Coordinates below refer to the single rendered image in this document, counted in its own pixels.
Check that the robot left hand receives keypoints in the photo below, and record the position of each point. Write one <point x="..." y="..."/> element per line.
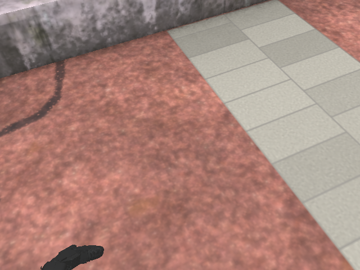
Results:
<point x="73" y="256"/>

